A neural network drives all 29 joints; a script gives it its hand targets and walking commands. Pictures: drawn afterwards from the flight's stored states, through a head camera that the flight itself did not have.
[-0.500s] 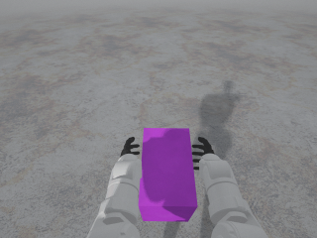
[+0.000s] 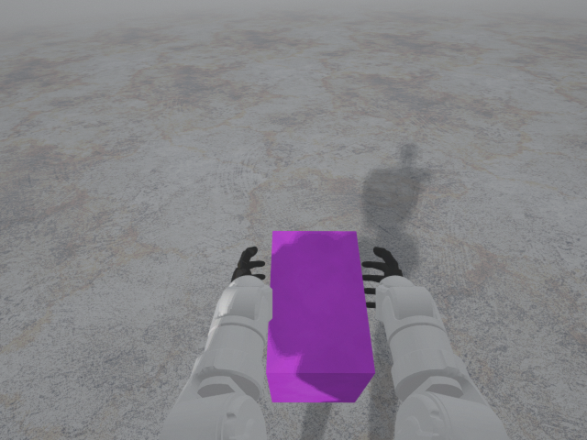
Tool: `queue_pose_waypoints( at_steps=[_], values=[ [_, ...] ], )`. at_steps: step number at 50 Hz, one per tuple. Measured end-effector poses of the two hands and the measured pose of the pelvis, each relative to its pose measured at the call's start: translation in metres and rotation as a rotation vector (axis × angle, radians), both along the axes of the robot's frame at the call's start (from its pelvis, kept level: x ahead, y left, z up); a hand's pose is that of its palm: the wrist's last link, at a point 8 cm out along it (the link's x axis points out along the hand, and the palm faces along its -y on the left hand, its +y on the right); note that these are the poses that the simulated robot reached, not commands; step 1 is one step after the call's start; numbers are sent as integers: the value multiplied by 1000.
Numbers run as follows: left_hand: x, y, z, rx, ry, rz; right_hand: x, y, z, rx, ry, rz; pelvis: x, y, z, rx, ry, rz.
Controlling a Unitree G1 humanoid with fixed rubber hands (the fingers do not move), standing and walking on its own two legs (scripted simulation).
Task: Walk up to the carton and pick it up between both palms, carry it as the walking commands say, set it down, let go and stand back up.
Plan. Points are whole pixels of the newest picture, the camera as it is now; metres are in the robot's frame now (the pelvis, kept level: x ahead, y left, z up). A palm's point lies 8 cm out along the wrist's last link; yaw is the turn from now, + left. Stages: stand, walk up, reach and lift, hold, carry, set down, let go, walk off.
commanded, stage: reach and lift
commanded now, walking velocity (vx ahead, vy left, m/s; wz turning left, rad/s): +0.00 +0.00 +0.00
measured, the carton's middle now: (313, 317) +0.35 -0.01 -0.03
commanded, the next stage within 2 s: hold in 0.40 s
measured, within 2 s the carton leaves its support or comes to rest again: neither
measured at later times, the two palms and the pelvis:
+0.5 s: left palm (241, 299) +0.32 +0.10 +0.07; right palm (395, 299) +0.31 -0.13 +0.07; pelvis +0.01 -0.01 +0.00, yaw +0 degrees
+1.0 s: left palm (237, 300) +0.31 +0.10 +0.07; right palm (389, 301) +0.31 -0.12 +0.06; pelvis +0.00 +0.00 +0.00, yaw +1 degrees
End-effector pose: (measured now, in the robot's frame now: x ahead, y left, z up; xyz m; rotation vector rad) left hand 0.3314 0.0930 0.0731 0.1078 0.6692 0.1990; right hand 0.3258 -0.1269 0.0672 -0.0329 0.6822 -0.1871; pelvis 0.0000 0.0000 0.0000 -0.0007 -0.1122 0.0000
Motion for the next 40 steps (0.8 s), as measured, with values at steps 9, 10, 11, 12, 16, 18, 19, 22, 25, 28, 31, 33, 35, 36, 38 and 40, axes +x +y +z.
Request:
queue_pose_waypoints(
  at_steps=[9, 10, 11, 12, 16, 18, 19, 22, 25, 28, 31, 33, 35, 36, 38, 40],
  values=[
    [1, 6, 6, 7, -7, -6, 1, 4, 0, 21, -9, 16, 9, 2, 3, 1, -15, -2],
    [0, 6, 5, 6, -2, -9, 0, 5, -1, 15, -3, 20, 10, 2, 3, 1, -17, 0],
    [0, 7, 3, 8, 3, -12, -1, 5, -2, 11, 2, 22, 10, 2, 3, 1, -18, 1],
    [-2, 7, 1, 7, 7, -15, -2, 5, -3, 9, 5, 25, 11, 1, 4, 2, -20, 1],
    [-7, 8, -6, -16, 20, -24, -7, 4, -6, 7, 17, 28, 12, -2, 4, 0, -26, 5],
    [-9, 7, -8, -18, 22, -35, -9, 3, -6, -4, 20, 29, 11, -3, 4, -2, -29, 8],
    [-10, 7, -8, -17, 18, -38, -10, 2, -6, -6, 16, 30, 11, -4, 4, -2, -28, 9],
    [-12, 5, -6, -24, 6, -43, -12, 0, -3, -10, 4, 29, 9, -5, 4, -2, -31, 10],
    [-14, 4, -3, -23, -4, -41, -14, -1, 0, 0, -6, 25, 6, -7, 3, -2, -36, 8],
    [-17, 4, -2, -21, 0, -35, -17, -1, 0, 0, -4, 28, 4, -7, 3, -2, -46, 13],
    [-21, 5, -3, -26, 2, -28, -20, 0, 0, -1, -1, 31, 1, -8, 2, -1, -50, 15],
    [-22, 5, -2, -13, 0, -14, -21, 2, 0, 5, -2, 32, 0, -8, 1, -1, -53, 15],
    [-23, 5, -1, 3, 0, 7, -21, 3, -1, 6, -1, 32, -2, -7, 0, -1, -57, 16],
    [-23, 4, -1, 4, 3, 12, -21, 4, -2, 4, 3, 29, -3, -7, 0, -1, -59, 15],
    [-22, 5, -2, 3, 9, 20, -21, 5, -5, 5, 12, 22, -5, -7, -1, -1, -59, 14],
    [-22, 6, -3, 8, 13, 18, -21, 5, -8, 3, 18, 26, -6, -7, -1, -1, -55, 14]
  ],
)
